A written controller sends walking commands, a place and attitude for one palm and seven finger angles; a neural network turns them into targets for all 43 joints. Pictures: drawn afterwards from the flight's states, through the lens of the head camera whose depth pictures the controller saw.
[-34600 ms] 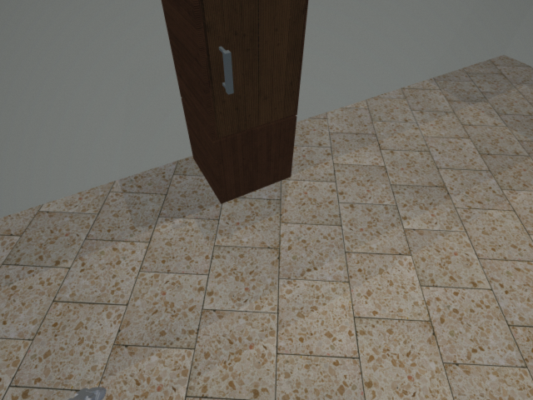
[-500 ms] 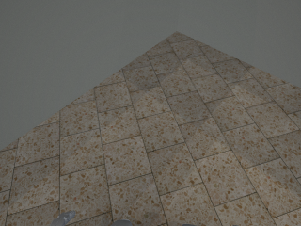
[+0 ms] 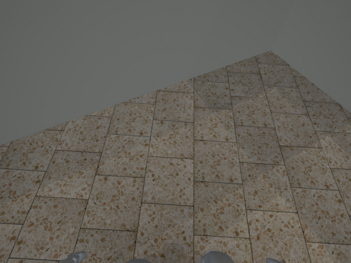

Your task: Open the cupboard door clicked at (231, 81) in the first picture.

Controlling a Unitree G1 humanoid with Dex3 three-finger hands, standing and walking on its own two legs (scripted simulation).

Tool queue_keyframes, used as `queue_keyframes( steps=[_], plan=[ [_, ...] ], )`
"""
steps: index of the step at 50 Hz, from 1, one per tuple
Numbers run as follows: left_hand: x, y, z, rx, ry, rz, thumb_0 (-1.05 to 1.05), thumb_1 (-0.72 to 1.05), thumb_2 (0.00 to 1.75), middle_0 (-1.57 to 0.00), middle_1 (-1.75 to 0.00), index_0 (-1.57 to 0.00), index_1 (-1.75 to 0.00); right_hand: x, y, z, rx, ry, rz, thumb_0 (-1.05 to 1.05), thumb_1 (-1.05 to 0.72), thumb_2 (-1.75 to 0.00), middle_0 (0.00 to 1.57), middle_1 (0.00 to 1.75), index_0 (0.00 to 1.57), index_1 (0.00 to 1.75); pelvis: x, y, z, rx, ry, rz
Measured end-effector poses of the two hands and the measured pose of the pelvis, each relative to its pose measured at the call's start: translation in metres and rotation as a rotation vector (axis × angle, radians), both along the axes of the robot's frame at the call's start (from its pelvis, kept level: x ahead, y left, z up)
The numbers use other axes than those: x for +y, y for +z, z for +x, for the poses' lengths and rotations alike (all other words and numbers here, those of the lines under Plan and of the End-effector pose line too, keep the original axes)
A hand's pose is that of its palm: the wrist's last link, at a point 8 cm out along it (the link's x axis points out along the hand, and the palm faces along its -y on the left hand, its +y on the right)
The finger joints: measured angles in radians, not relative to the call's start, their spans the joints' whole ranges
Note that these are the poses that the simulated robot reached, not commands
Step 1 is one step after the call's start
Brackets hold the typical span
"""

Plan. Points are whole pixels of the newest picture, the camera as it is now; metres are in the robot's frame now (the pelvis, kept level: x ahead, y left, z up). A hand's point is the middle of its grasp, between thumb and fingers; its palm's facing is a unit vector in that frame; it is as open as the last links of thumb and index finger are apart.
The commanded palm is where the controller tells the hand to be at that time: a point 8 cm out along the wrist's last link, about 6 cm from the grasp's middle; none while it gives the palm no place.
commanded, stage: turn to face it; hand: left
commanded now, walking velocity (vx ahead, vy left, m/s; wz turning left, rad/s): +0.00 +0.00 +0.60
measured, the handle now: out of the picture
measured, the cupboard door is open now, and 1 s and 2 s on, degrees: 44 44 44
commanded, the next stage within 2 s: none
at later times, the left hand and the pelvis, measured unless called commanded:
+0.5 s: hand out of the picture +0.01 +0.20 -0.19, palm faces +0.32 -0.92 -0.21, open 7.4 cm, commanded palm none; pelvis +0.01 -0.02 -0.01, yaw +18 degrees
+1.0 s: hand out of the picture +0.00 +0.16 -0.16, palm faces +0.57 -0.79 -0.24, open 7.4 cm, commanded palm none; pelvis +0.04 -0.05 +0.00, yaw +37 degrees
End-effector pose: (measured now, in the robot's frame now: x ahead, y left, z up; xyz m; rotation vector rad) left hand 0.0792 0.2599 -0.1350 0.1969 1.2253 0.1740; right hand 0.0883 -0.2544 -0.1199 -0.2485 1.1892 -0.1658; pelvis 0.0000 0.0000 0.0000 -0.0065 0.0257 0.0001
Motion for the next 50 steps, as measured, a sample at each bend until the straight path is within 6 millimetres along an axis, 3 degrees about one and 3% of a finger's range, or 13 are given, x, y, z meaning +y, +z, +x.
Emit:
queue_keyframes(
  steps=[6, 9, 12, 18, 23, 26, 31, 37, 41, 44, 50],
  plan=[
    [-0.014, 0.014, 0.009, -0.093, 0.030, 0.049, 0.01, 0.90, 0.90, -0.20, -0.30, -0.20, -0.30, -0.021, -0.018, -0.001, 0.048, 0.022, 0.035, 0.00, -0.90, -0.90, 0.20, 0.30, 0.20, 0.30, -0.025, -0.006, 0.004, 0.004, 0.071, 0.013],
    [-0.022, 0.017, -0.001, -0.104, 0.054, 0.069, 0.01, 0.90, 0.90, -0.20, -0.30, -0.20, -0.30, -0.032, -0.024, 0.008, 0.063, 0.044, 0.042, 0.00, -0.90, -0.90, 0.20, 0.30, 0.20, 0.30, -0.033, -0.007, 0.002, -0.008, 0.111, 0.016],
    [-0.031, 0.020, -0.016, -0.082, 0.092, 0.058, 0.01, 0.90, 0.90, -0.20, -0.30, -0.20, -0.30, -0.034, -0.019, 0.021, 0.066, 0.072, 0.042, 0.01, -0.91, -0.90, 0.20, 0.30, 0.20, 0.30, -0.035, -0.002, 0.004, -0.019, 0.152, 0.024],
    [-0.040, 0.008, -0.050, -0.040, 0.182, -0.003, 0.01, 0.90, 0.90, -0.21, -0.30, -0.20, -0.30, -0.016, -0.004, 0.057, 0.037, 0.177, 0.034, 0.01, -0.91, -0.90, 0.20, 0.30, 0.20, 0.30, -0.033, 0.003, 0.007, -0.018, 0.232, 0.039],
    [-0.027, -0.020, -0.084, 0.004, 0.282, -0.044, 0.01, 0.90, 0.90, -0.21, -0.30, -0.20, -0.30, 0.011, -0.005, 0.092, -0.036, 0.290, 0.000, 0.00, -0.91, -0.90, 0.20, 0.30, 0.20, 0.30, -0.019, -0.014, 0.007, -0.010, 0.300, 0.011],
    [-0.018, -0.021, -0.097, 0.043, 0.329, -0.035, 0.01, 0.90, 0.90, -0.21, -0.30, -0.20, -0.30, 0.022, 0.001, 0.097, -0.046, 0.334, -0.013, 0.00, -0.91, -0.90, 0.20, 0.30, 0.20, 0.30, -0.019, -0.011, 0.006, -0.008, 0.328, 0.007],
    [-0.011, -0.004, -0.098, 0.014, 0.387, -0.010, 0.01, 0.90, 0.90, -0.20, -0.30, -0.20, -0.30, 0.027, 0.004, 0.097, 0.002, 0.383, -0.015, 0.00, -0.90, -0.90, 0.20, 0.30, 0.20, 0.30, -0.022, 0.000, 0.010, -0.001, 0.385, -0.011],
    [-0.016, 0.013, -0.086, -0.052, 0.430, 0.041, 0.01, 0.90, 0.90, -0.20, -0.30, -0.20, -0.30, 0.018, -0.006, 0.103, 0.059, 0.417, 0.010, 0.00, -0.90, -0.90, 0.20, 0.30, 0.20, 0.30, -0.038, 0.002, 0.020, 0.003, 0.459, -0.014],
    [-0.029, 0.016, -0.085, -0.091, 0.459, 0.088, 0.01, 0.90, 0.90, -0.20, -0.30, -0.20, -0.30, 0.008, -0.022, 0.120, 0.075, 0.439, 0.030, 0.00, -0.90, -0.90, 0.20, 0.30, 0.20, 0.30, -0.051, -0.007, 0.029, 0.004, 0.508, 0.012],
    [-0.043, 0.020, -0.094, -0.076, 0.497, 0.079, 0.01, 0.90, 0.90, -0.20, -0.30, -0.20, -0.30, 0.009, -0.021, 0.135, 0.086, 0.472, 0.028, 0.01, -0.90, -0.90, 0.20, 0.30, 0.20, 0.30, -0.053, -0.003, 0.032, -0.010, 0.557, 0.018],
    [-0.067, 0.011, -0.118, -0.040, 0.585, 0.011, 0.01, 0.90, 0.90, -0.21, -0.30, -0.20, -0.30, 0.037, -0.006, 0.166, 0.064, 0.571, 0.023, 0.01, -0.91, -0.90, 0.20, 0.30, 0.20, 0.30, -0.049, 0.004, 0.038, -0.006, 0.638, 0.041]
  ],
)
